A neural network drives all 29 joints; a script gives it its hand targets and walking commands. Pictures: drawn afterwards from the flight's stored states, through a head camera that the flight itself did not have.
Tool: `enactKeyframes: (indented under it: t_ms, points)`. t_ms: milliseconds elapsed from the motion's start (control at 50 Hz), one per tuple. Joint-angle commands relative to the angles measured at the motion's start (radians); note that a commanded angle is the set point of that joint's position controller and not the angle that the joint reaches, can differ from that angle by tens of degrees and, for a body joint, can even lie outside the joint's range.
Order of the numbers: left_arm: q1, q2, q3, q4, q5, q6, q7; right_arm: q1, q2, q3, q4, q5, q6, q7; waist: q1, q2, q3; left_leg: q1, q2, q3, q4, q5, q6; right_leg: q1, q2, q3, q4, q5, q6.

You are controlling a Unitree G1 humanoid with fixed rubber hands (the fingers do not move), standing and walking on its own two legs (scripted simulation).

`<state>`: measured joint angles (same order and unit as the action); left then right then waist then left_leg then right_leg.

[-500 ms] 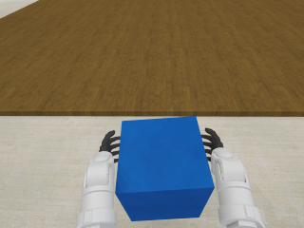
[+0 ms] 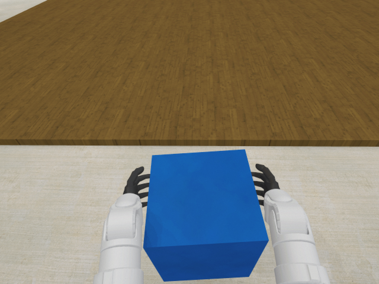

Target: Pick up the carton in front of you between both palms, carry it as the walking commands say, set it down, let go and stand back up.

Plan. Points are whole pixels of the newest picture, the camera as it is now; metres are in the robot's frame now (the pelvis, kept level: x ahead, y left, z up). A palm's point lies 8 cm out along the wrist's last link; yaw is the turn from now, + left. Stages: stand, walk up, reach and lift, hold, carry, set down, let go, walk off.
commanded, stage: hold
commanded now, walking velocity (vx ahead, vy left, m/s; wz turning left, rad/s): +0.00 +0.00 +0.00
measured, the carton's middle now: (202, 218) +0.28 +0.00 -0.03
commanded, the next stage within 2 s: carry in 0.08 s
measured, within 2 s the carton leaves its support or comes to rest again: neither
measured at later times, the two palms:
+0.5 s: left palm (127, 159) +0.37 +0.17 +0.08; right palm (255, 157) +0.37 -0.13 +0.08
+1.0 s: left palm (130, 101) +0.66 +0.22 +0.06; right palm (219, 95) +0.67 -0.08 +0.06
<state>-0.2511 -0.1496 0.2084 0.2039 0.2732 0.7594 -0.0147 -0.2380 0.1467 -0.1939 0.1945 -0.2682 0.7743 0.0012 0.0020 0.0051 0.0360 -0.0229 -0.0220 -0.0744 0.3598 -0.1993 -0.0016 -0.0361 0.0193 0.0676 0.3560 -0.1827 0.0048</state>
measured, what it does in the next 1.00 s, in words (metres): walks ahead: right foot, then left foot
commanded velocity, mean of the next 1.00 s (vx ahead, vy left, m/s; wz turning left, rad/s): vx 0.48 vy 0.00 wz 0.00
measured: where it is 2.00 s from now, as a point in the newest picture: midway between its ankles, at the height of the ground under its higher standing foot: (188, 177)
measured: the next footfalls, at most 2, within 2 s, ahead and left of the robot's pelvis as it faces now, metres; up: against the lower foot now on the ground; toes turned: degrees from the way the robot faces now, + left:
right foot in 0.56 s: +0.22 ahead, -0.09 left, +0.00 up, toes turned -8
left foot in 0.94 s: +0.52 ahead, +0.15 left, +0.00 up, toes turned +15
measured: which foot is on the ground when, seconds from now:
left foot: down 0.00-0.56, up 0.58-0.92, down 0.94-1.00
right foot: down 0.00-0.32, up 0.34-0.54, down 0.56-0.98, up 1.00-1.00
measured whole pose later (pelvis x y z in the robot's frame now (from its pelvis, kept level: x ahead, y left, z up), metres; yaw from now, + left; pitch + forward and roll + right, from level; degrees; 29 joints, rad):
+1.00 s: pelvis +0.39 +0.05 -0.03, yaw +1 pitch +4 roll +2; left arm -0.19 -0.14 0.15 -0.32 0.10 1.21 0.09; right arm -0.19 0.14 -0.11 -0.29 -0.11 1.21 -0.09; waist 0.01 -0.04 -0.09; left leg -0.48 0.04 0.27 0.56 -0.13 0.09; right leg -0.11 -0.13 -0.11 0.76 -0.48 0.03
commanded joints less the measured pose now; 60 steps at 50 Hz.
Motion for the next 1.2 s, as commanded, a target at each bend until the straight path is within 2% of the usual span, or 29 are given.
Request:
enactKeyframes:
  t_ms: [0,40,60,120,180,220,260,300,320,340,360,400,480,520,540,560,580,600,640,660,740,860,920,940,960,980,1040,1080,1180]
  points:
    - [-0.435,-0.895,-0.523,-0.045,-0.249,-0.027,-0.215,-0.479,0.896,0.524,-0.079,0.258,-0.042,0.219,0.000,-0.001,-0.231,0.005,-0.062,-0.007,-0.048,0.189,0.002,0.069,0.066,0.007,-0.034,0.178,0.001]
    - [-0.435,-0.895,-0.524,-0.046,-0.249,-0.027,-0.214,-0.480,0.894,0.524,-0.081,0.258,-0.042,0.219,0.000,-0.001,-0.230,0.003,-0.062,-0.007,-0.048,0.185,0.002,0.066,0.066,0.006,-0.033,0.172,0.001]
    - [-0.478,-0.903,-0.548,-0.037,-0.261,-0.020,-0.217,-0.524,0.891,0.542,-0.073,0.273,-0.037,0.223,-0.004,-0.015,-0.246,-0.115,0.118,0.005,0.022,0.025,0.014,-0.061,-0.118,-0.009,0.033,0.012,-0.009]
    - [-0.497,-0.912,-0.594,-0.098,-0.301,-0.011,-0.211,-0.556,0.906,0.597,-0.131,0.314,-0.029,0.222,-0.001,-0.019,-0.203,-0.273,0.087,-0.042,-0.011,-0.524,0.029,-0.186,-0.108,0.051,-0.028,-0.551,-0.024]
    - [-0.482,-0.910,-0.661,-0.179,-0.342,0.022,-0.192,-0.557,0.902,0.666,-0.210,0.360,0.005,0.210,0.010,-0.061,-0.294,-0.289,0.058,0.035,0.122,-0.275,0.010,-0.126,-0.156,0.096,-0.035,-0.389,-0.060]
    - [-0.450,-0.882,-0.703,-0.236,-0.366,0.070,-0.173,-0.552,0.883,0.715,-0.267,0.401,0.052,0.203,0.014,-0.134,-0.339,-0.308,0.012,0.109,0.194,-0.234,0.003,-0.120,-0.223,0.194,-0.097,-0.457,-0.109]
    - [-0.457,-0.852,-0.733,-0.296,-0.392,0.129,-0.160,-0.548,0.865,0.743,-0.304,0.439,0.109,0.196,0.008,-0.137,-0.298,-0.271,0.016,0.129,0.110,-0.254,0.017,-0.203,-0.231,0.179,-0.094,-0.525,-0.115]
    - [-0.465,-0.823,-0.762,-0.345,-0.428,0.193,-0.150,-0.531,0.834,0.751,-0.327,0.462,0.171,0.183,-0.001,0.004,-0.269,-0.131,0.114,-0.003,-0.026,-0.292,0.049,-0.348,-0.135,0.010,0.086,-0.396,-0.062]
    - [-0.478,-0.820,-0.780,-0.369,-0.455,0.225,-0.148,-0.485,0.818,0.750,-0.330,0.464,0.201,0.176,-0.017,0.188,-0.273,-0.017,0.251,-0.219,-0.113,-0.335,0.104,-0.492,-0.064,-0.112,0.323,-0.292,-0.022]
    - [-0.472,-0.818,-0.795,-0.384,-0.480,0.256,-0.148,-0.446,0.804,0.750,-0.339,0.463,0.228,0.166,-0.023,0.269,-0.239,0.084,0.351,-0.389,-0.144,-0.219,0.170,-0.675,-0.030,-0.175,0.387,-0.306,-0.002]
    - [-0.486,-0.832,-0.815,-0.406,-0.510,0.278,-0.153,-0.448,0.797,0.753,-0.385,0.465,0.250,0.156,-0.032,0.224,-0.212,0.126,0.372,-0.408,-0.124,-0.036,0.215,-0.741,-0.050,-0.157,0.389,-0.357,-0.009]
    - [-0.468,-0.862,-0.840,-0.445,-0.559,0.313,-0.158,-0.463,0.817,0.780,-0.492,0.498,0.293,0.142,-0.035,0.127,-0.273,0.184,0.359,-0.306,-0.093,0.152,0.202,-0.719,-0.057,-0.164,0.354,-0.320,-0.008]
    - [-0.356,-0.869,-0.830,-0.546,-0.565,0.375,-0.146,-0.400,0.848,0.809,-0.611,0.549,0.364,0.146,-0.028,0.170,-0.350,0.095,0.260,-0.066,-0.055,0.201,0.123,-0.465,-0.003,-0.260,0.162,-0.137,0.001]
    - [-0.289,-0.861,-0.819,-0.579,-0.537,0.397,-0.137,-0.338,0.854,0.811,-0.625,0.559,0.390,0.157,-0.009,0.103,-0.393,-0.139,0.198,0.074,0.082,0.188,0.078,-0.077,0.014,-0.293,0.006,0.024,-0.008]
    - [-0.255,-0.871,-0.809,-0.572,-0.529,0.409,-0.134,-0.328,0.843,0.805,-0.628,0.561,0.403,0.160,0.006,0.037,-0.443,-0.312,0.170,0.129,0.213,0.141,0.045,0.175,-0.068,-0.206,-0.004,-0.007,-0.030]
    - [-0.246,-0.847,-0.793,-0.578,-0.517,0.419,-0.130,-0.360,0.819,0.811,-0.652,0.575,0.420,0.165,0.027,-0.169,-0.471,-0.542,0.097,0.206,0.489,-0.092,-0.004,0.326,-0.319,0.173,-0.113,-0.264,-0.116]
    - [-0.280,-0.835,-0.781,-0.572,-0.509,0.425,-0.125,-0.431,0.796,0.823,-0.680,0.595,0.438,0.170,0.029,-0.279,-0.414,-0.768,0.022,0.175,0.650,-0.315,0.002,0.364,-0.488,0.457,-0.160,-0.212,-0.239]
    - [-0.323,-0.843,-0.782,-0.601,-0.519,0.435,-0.120,-0.470,0.794,0.826,-0.683,0.612,0.449,0.175,0.025,-0.180,-0.384,-0.807,0.098,0.095,0.773,-0.317,0.030,0.303,-0.509,0.456,-0.143,-0.145,-0.276]
    - [-0.387,-0.845,-0.785,-0.630,-0.545,0.455,-0.113,-0.490,0.810,0.811,-0.656,0.629,0.460,0.177,0.016,-0.039,-0.355,-0.793,0.158,0.083,0.778,-0.217,0.037,0.195,-0.438,0.282,-0.155,-0.099,-0.220]
    - [-0.410,-0.849,-0.791,-0.635,-0.559,0.462,-0.114,-0.486,0.818,0.803,-0.642,0.628,0.463,0.174,0.015,-0.030,-0.345,-0.750,0.168,0.092,0.695,-0.167,0.026,0.147,-0.407,0.190,-0.187,-0.098,-0.182]
    - [-0.404,-0.845,-0.799,-0.592,-0.590,0.486,-0.133,-0.423,0.831,0.772,-0.572,0.574,0.469,0.150,0.015,-0.103,-0.311,-0.645,0.120,0.185,0.423,-0.048,-0.011,0.105,-0.302,-0.039,-0.200,0.081,-0.141]
    - [-0.382,-0.854,-0.797,-0.557,-0.586,0.486,-0.159,-0.404,0.859,0.765,-0.558,0.533,0.464,0.138,0.020,-0.176,-0.245,-0.466,0.061,0.306,0.161,0.118,0.015,0.059,-0.265,-0.183,-0.131,0.291,-0.099]
    - [-0.371,-0.862,-0.803,-0.569,-0.575,0.478,-0.163,-0.378,0.873,0.765,-0.554,0.533,0.453,0.147,-0.009,-0.112,-0.347,-0.078,-0.008,0.389,0.097,0.066,0.041,-0.062,-0.204,-0.303,0.194,0.453,-0.043]
    - [-0.366,-0.852,-0.802,-0.571,-0.569,0.475,-0.165,-0.359,0.873,0.763,-0.552,0.529,0.449,0.150,-0.033,-0.045,-0.414,0.127,0.112,0.226,0.074,-0.023,0.058,-0.214,-0.177,-0.291,0.399,0.275,-0.012]
    - [-0.387,-0.862,-0.816,-0.593,-0.573,0.478,-0.166,-0.346,0.869,0.758,-0.533,0.515,0.439,0.155,-0.034,0.222,-0.488,0.287,0.423,-0.294,-0.078,-0.250,0.192,-0.466,-0.066,-0.272,0.724,-0.008,0.036]
    - [-0.400,-0.862,-0.824,-0.593,-0.570,0.472,-0.168,-0.358,0.891,0.769,-0.530,0.526,0.431,0.158,-0.026,0.268,-0.459,0.323,0.484,-0.470,-0.164,-0.124,0.246,-0.655,-0.029,-0.156,0.888,-0.276,0.020]
    - [-0.400,-0.936,-0.842,-0.584,-0.576,0.432,-0.172,-0.417,0.961,0.809,-0.591,0.563,0.399,0.164,-0.023,0.028,-0.429,0.173,0.409,-0.166,-0.104,0.173,0.173,-0.662,-0.165,-0.065,0.901,-0.156,-0.031]
    - [-0.370,-0.965,-0.847,-0.588,-0.568,0.408,-0.165,-0.423,0.981,0.829,-0.617,0.581,0.382,0.170,-0.019,0.065,-0.428,0.108,0.358,-0.025,-0.137,0.190,0.128,-0.596,-0.164,-0.095,0.773,-0.090,-0.025]
    - [-0.264,-0.962,-0.854,-0.587,-0.519,0.370,-0.138,-0.342,0.946,0.842,-0.628,0.593,0.363,0.194,-0.019,0.127,-0.373,0.149,0.302,0.126,-0.160,0.284,0.129,-0.634,-0.129,-0.186,0.494,0.012,-0.002]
